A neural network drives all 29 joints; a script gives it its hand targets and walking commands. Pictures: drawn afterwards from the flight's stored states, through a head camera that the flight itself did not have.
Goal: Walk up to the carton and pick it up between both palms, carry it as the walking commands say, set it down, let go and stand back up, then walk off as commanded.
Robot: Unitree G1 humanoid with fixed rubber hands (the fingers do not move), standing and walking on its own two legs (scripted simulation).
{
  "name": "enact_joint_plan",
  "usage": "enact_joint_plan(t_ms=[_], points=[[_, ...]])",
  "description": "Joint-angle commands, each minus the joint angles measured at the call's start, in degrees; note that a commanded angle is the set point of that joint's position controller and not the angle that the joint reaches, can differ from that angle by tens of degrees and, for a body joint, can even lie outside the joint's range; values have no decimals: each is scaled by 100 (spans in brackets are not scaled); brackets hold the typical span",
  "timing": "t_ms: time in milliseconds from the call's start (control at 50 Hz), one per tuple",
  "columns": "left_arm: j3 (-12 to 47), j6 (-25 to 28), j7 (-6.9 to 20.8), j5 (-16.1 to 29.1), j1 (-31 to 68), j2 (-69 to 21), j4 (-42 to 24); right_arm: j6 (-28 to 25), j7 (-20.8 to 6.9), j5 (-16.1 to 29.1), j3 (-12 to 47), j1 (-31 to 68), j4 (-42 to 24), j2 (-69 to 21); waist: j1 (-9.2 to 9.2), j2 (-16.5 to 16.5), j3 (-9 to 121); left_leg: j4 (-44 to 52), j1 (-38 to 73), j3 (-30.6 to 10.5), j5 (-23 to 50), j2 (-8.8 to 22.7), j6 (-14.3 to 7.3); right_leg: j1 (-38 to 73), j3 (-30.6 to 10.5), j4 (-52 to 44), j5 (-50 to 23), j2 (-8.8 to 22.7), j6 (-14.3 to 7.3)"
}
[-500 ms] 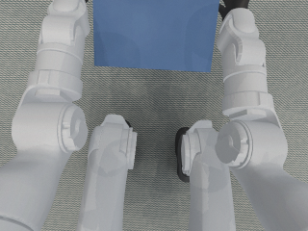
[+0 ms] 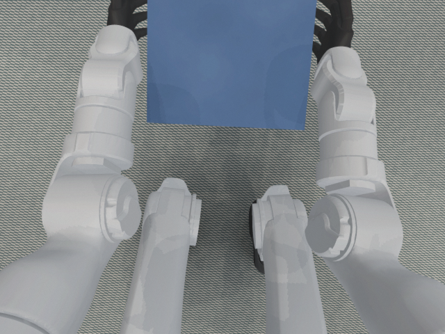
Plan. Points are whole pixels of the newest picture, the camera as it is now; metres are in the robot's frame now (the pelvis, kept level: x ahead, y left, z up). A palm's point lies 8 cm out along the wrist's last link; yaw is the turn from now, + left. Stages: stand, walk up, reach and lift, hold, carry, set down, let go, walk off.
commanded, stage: reach and lift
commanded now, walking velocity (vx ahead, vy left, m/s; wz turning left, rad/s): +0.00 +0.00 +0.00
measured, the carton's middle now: (227, 66) +0.51 +0.03 -0.18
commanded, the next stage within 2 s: none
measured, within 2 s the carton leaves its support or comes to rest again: neither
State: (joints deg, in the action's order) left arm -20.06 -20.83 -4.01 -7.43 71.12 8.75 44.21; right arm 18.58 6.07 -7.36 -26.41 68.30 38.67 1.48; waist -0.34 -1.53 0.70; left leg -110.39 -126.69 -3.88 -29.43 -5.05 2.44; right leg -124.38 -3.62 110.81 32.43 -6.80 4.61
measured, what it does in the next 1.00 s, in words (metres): rises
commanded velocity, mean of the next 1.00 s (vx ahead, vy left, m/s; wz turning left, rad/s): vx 0.00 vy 0.00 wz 0.00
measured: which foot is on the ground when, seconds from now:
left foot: down 0.00-1.00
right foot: down 0.00-1.00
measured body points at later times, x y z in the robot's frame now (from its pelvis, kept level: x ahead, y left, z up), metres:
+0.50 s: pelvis +0.00 +0.00 +0.05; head +0.28 +0.02 +0.40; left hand +0.52 +0.18 -0.03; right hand +0.52 -0.12 -0.02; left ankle +0.11 +0.12 -0.41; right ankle +0.10 -0.13 -0.41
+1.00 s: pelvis +0.01 +0.00 +0.11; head +0.26 +0.02 +0.49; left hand +0.50 +0.18 +0.04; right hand +0.50 -0.13 +0.05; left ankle +0.11 +0.12 -0.41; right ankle +0.10 -0.13 -0.41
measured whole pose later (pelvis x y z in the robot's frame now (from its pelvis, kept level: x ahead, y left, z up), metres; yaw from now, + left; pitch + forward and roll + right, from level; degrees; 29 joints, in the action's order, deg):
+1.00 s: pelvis +0.01 +0.00 +0.11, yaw +1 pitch +41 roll -2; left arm -23.0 -21.6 -2.7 -12.2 55.9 1.9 41.2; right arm 20.0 4.0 -12.4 -28.0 53.7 35.9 -4.1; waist 0.0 -0.6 10.0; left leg -89.2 -103.5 -5.8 -26.6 -6.1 2.2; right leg -101.3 -5.3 89.2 29.1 -6.9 3.9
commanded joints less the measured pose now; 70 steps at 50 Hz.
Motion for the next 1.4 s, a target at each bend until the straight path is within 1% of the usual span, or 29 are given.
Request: enact_joint_plan(t_ms=[0,180,280,420,620,1020,1380], points=[[2513,240,1538,823,3739,-5753,-583,21,-1490,730,2943,3942,-81,-5488,-88,309,7116,986,4425,872,2074,-313,-61,3146,935,-1020,-1836,-354,-194],[2314,131,1640,670,3689,-5884,-431,143,-1513,587,2789,3890,49,-5685,-97,248,7034,1398,4444,901,1653,-334,-93,3458,907,-1453,-1543,-354,-181],[2296,68,1687,638,3617,-6011,-407,204,-1554,553,2768,3806,79,-5802,-89,262,7094,1606,4629,895,1584,-344,-99,3619,904,-1660,-1490,-359,-176],[2365,36,1697,626,3418,-6222,-421,229,-1614,530,2808,3592,62,-5928,-60,332,7133,1885,5009,852,1647,-358,-81,3792,903,-1924,-1529,-371,-179],[2479,78,1638,597,3007,-6472,-465,191,-1670,481,2883,3159,24,-6047,-30,400,7021,2300,5548,760,1784,-384,-66,4063,870,-2311,-1606,-391,-191],[2602,182,1610,466,2089,-6782,-473,97,-1678,351,3020,2238,1,-6324,5,353,6579,3175,6352,606,1863,-412,-88,5010,717,-3201,-1722,-381,-194],[2792,307,1618,370,1158,-7029,-552,-35,-1675,269,3233,1292,-85,-6525,17,334,6034,4057,7252,442,2083,-381,-101,5995,526,-4109,-1956,-334,-244]])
